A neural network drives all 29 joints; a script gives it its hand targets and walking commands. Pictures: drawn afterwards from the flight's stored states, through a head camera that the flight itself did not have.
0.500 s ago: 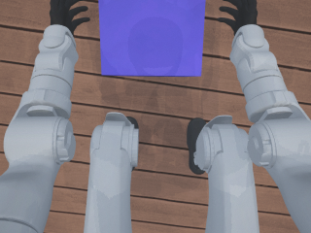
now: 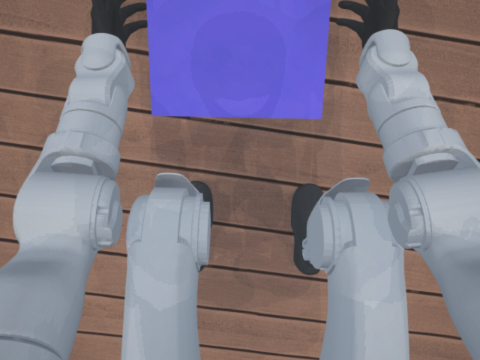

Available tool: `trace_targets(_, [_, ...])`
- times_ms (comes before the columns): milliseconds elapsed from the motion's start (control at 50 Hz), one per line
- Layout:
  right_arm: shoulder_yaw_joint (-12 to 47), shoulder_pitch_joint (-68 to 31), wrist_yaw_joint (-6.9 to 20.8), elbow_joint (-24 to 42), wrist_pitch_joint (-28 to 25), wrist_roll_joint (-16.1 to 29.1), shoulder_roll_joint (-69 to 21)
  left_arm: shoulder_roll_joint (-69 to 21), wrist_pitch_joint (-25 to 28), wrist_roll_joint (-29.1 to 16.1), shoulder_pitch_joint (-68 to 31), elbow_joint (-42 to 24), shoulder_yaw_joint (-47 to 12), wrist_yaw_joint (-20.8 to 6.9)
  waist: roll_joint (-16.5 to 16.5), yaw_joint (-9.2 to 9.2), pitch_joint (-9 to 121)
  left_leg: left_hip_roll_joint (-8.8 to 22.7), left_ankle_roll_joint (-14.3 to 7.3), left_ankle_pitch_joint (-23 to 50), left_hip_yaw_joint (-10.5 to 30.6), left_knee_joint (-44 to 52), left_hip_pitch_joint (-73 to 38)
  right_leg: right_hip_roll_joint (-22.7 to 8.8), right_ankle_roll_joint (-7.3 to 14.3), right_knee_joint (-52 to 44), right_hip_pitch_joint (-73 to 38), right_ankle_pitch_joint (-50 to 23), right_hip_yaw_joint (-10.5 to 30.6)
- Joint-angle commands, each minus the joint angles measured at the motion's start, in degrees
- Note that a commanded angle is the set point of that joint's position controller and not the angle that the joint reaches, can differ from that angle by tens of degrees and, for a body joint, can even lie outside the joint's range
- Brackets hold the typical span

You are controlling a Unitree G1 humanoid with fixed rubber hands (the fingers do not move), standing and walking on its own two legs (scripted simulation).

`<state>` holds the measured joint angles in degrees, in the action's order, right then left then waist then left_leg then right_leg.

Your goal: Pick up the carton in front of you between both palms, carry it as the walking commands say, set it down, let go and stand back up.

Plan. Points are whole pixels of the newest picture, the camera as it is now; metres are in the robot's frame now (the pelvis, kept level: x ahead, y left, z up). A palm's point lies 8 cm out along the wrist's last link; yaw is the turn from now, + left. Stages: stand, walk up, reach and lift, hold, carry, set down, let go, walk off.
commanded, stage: reach and lift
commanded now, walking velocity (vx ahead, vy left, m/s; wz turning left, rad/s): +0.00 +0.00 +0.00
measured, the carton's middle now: (237, 51) +0.50 +0.05 -0.25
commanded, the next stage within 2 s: none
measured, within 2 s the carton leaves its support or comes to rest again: leaves its support in 0.44 s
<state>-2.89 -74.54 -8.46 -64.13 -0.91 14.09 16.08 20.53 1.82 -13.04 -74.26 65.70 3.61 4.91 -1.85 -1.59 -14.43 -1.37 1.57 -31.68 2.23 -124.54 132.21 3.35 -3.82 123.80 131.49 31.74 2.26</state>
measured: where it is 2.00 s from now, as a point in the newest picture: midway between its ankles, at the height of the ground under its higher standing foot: (251, 242)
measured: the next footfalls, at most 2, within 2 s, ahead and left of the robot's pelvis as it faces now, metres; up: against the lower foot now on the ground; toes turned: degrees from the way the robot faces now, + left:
none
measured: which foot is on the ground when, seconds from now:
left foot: down 0.00-1.00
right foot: down 0.00-1.00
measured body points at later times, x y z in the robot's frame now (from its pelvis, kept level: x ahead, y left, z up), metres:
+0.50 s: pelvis +0.00 +0.00 -0.01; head +0.35 +0.02 +0.28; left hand +0.52 +0.19 -0.17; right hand +0.54 -0.12 -0.17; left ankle +0.11 +0.13 -0.34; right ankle +0.12 -0.13 -0.34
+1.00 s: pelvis +0.00 -0.01 +0.10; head +0.24 +0.02 +0.48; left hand +0.48 +0.19 +0.03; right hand +0.50 -0.11 +0.04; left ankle +0.11 +0.13 -0.34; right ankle +0.12 -0.13 -0.34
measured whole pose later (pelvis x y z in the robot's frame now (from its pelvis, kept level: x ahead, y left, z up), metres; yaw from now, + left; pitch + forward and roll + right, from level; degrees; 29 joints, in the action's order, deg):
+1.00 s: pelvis +0.00 -0.01 +0.10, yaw +2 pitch +41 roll -1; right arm -27.3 -57.9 -6.1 -43.8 15.8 -9.9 -1.5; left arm 3.7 -17.3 9.8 -58.1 45.6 23.4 1.2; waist -2.1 -1.5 9.2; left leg -6.0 4.1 -28.2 5.3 -104.2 117.1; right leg 7.9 -4.3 104.5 116.3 29.5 4.9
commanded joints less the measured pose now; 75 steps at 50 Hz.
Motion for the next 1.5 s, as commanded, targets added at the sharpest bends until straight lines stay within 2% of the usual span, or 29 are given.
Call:
trace_targets(0, [0.1, -10.1, -0.1, 5.0, -1.2, 0.3, 1.7, 4.7, 1.1, -0.4, -12.9, -5.2, -0.3, 0.0, 3.0, -1.56, 61.7, 0.4, 0.5, 17.4, -2.8, 11.2, -34.6, 0.5, 0.4, -8.2, -28.3, -14.0, -5.3])
trace_targets(80, [2.8, -13.2, -0.2, 5.2, -1.6, 1.4, -3.9, 0.0, 1.4, -1.4, -16.1, -5.7, -3.3, 0.1, 2.7, -1.99, 62.0, -0.1, 0.1, 16.2, -3.0, 12.1, -34.4, 1.2, 0.6, -8.8, -29.6, -13.4, -5.1])
trace_targets(120, [2.6, -13.7, -0.6, 4.4, -1.7, 0.7, -5.3, -0.7, 1.6, -0.1, -16.7, -4.8, -2.5, 0.5, 2.4, -2.52, 61.6, -0.3, 0.0, 15.5, -3.1, 12.3, -34.1, 1.5, 0.4, -9.2, -30.0, -12.7, -5.0])
trace_targets(160, [1.9, -14.0, -1.0, 2.8, -1.9, -0.7, -6.3, -3.2, 1.8, 0.2, -17.7, -4.0, -3.0, 0.5, 2.6, -1.60, 61.1, -0.6, 0.1, 14.7, -3.2, 12.5, -33.6, 1.9, 0.4, -9.5, -30.4, -12.3, -5.0])
trace_targets(240, [7.5, -26.3, 3.4, 3.5, -1.4, -2.1, -31.2, -28.7, 1.3, -0.2, -30.4, -6.0, -10.5, -4.0, 1.4, -1.68, 61.2, -2.2, -0.5, 15.4, -2.9, 11.8, -32.4, 3.9, 1.3, -8.8, -28.9, -12.9, -5.2])
trace_targets(300, [7.5, -31.4, 8.0, 4.6, 0.6, -5.6, -45.8, -43.1, -1.0, 1.9, -36.5, -8.0, -11.4, -8.7, 0.1, -1.57, 59.2, -3.8, -0.4, 13.1, -4.0, 10.8, -29.8, 5.2, 1.6, -8.0, -27.3, -10.8, -6.1])
trace_targets(340, [7.0, -32.5, 9.8, 6.4, 1.8, -6.3, -51.1, -48.0, -2.1, 2.3, -37.6, -10.3, -11.0, -10.4, -0.3, -1.93, 60.3, -4.5, -0.5, 14.2, -5.0, 10.4, -29.9, 5.8, 1.5, -7.5, -27.5, -11.9, -6.8])
trace_targets(400, [8.9, -34.2, 11.3, 11.3, 3.0, -5.0, -57.3, -54.4, -3.4, 1.2, -37.5, -14.2, -12.4, -11.8, 0.0, -2.68, 67.4, -5.0, -0.6, 19.4, -5.9, 9.5, -34.0, 6.5, 1.6, -6.2, -30.5, -16.7, -7.4])
trace_targets(460, [12.5, -34.0, 11.4, 18.1, 4.4, -2.5, -63.7, -59.8, -4.8, -0.7, -37.2, -21.7, -15.7, -11.7, 0.3, -3.44, 80.8, -5.4, 0.0, 25.8, -7.0, 9.0, -41.5, 7.1, 1.5, -5.6, -37.3, -22.7, -8.0])
trace_targets(520, [15.5, -32.2, 11.1, 23.8, 6.6, -1.8, -68.5, -63.6, -6.9, 0.1, -35.1, -29.2, -17.3, -11.4, 1.5, -4.20, 91.4, -5.9, 0.2, 29.1, -7.9, 9.6, -48.7, 7.7, 1.2, -6.6, -40.9, -24.4, -8.4])
trace_targets(580, [17.6, -30.2, 11.1, 29.8, 9.0, -3.1, -70.9, -66.7, -9.9, 2.1, -31.7, -34.8, -18.1, -11.6, 1.9, -4.13, 96.3, -6.8, 0.2, 27.0, -8.5, 11.7, -51.2, 8.2, 1.2, -9.1, -42.6, -21.7, -8.5])
trace_targets(620, [17.7, -28.6, 11.2, 31.7, 10.7, -4.8, -72.4, -68.9, -11.9, 3.5, -29.1, -35.9, -18.3, -12.1, 1.8, -3.45, 94.2, -7.4, 0.2, 22.6, -8.7, 14.0, -49.7, 8.5, 1.3, -11.5, -41.7, -17.8, -8.6])
trace_targets(660, [15.7, -26.4, 11.7, 29.9, 12.5, -7.3, -73.1, -70.8, -13.9, 5.3, -26.8, -33.6, -17.0, -12.9, 1.9, -2.55, 86.9, -7.6, 0.1, 16.0, -8.5, 17.0, -45.7, 8.3, 1.6, -14.5, -38.5, -12.1, -8.5])
trace_targets(720, [10.2, -22.6, 12.7, 23.0, 14.8, -12.2, -73.7, -73.2, -16.4, 9.4, -23.5, -26.2, -12.5, -14.4, 1.9, -1.31, 72.9, -7.5, 0.1, 6.1, -8.0, 21.8, -39.1, 8.1, 2.2, -19.2, -33.7, -3.9, -8.6])
trace_targets(780, [5.3, -22.3, 13.7, 19.5, 15.9, -15.8, -73.7, -73.5, -17.5, 12.9, -23.0, -22.8, -8.2, -15.5, 2.3, -1.14, 69.5, -7.5, -0.2, 3.4, -7.6, 25.2, -38.4, 8.2, 2.6, -22.7, -33.4, -1.6, -8.4])
trace_targets(840, [2.6, -22.0, 14.4, 17.7, 16.3, -17.7, -74.3, -73.7, -17.8, 15.3, -22.5, -21.4, -5.1, -16.1, 1.7, -1.37, 70.9, -7.6, -0.4, 4.0, -7.3, 27.9, -40.2, 8.2, 2.6, -25.8, -35.3, -2.1, -7.8])
trace_targets(860, [2.4, -21.3, 13.8, 17.4, 16.1, -18.3, -75.1, -74.5, -17.8, 15.9, -21.2, -20.3, -4.9, -15.9, 1.8, -1.72, 70.8, -7.8, -0.2, 3.7, -7.6, 28.9, -40.2, 8.3, 2.5, -26.8, -36.7, -2.2, -7.7])
trace_targets(880, [1.9, -20.7, 14.1, 17.3, 16.3, -18.8, -74.8, -74.7, -17.7, 16.1, -21.7, -21.0, -4.4, -16.1, 1.3, -0.86, 71.8, -7.7, -0.4, 4.3, -7.3, 29.7, -41.9, 8.2, 2.4, -28.0, -37.6, -2.6, -7.6])
trace_targets(940, [2.2, -19.0, 14.8, 17.4, 16.6, -19.0, -76.0, -75.9, -18.1, 16.6, -20.3, -21.3, -4.5, -16.5, 1.7, -1.09, 74.5, -7.8, -0.2, 5.6, -7.1, 32.3, -45.6, 8.2, 2.3, -30.6, -40.4, -3.6, -7.4])
trace_targets(1140, [12.0, -11.3, 16.1, 24.4, 17.7, -14.8, -81.4, -80.7, -19.1, 13.6, -13.0, -29.0, -13.5, -16.4, 1.8, -1.41, 81.5, -8.1, 0.5, 14.1, -6.2, 39.4, -59.9, 8.4, 1.5, -38.0, -52.8, -10.4, -6.3])
trace_targets(1280, [16.0, -3.8, 16.1, 25.9, 17.9, -13.7, -83.0, -82.3, -19.1, 12.5, -5.8, -30.9, -17.1, -16.3, 1.5, -1.20, 77.5, -8.3, 0.6, 15.9, -5.1, 45.3, -66.6, 8.0, 1.2, -44.7, -60.8, -12.6, -4.6])
trace_targets(1480, [14.6, 8.0, 16.3, 24.3, 16.8, -16.3, -83.3, -83.3, -18.0, 14.3, 5.4, -29.5, -16.1, -16.2, 1.7, -0.26, 67.1, -7.8, 0.0, 17.8, -2.4, 56.6, -77.5, 6.8, 1.7, -56.6, -71.8, -15.2, -1.7])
